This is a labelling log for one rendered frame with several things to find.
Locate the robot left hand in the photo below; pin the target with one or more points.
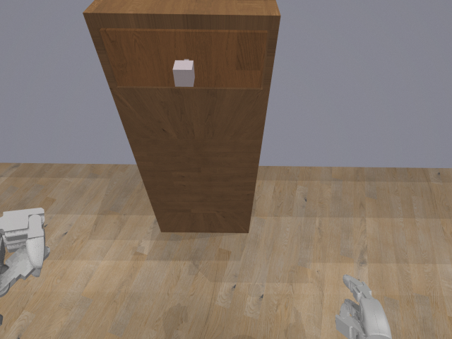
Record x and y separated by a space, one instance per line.
21 232

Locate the handle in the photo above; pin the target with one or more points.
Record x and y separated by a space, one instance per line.
183 71

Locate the drawer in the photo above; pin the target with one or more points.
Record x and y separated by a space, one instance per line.
222 58

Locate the robot right hand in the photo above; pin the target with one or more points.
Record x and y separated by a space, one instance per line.
368 318

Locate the cabinet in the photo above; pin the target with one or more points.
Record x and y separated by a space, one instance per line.
197 148

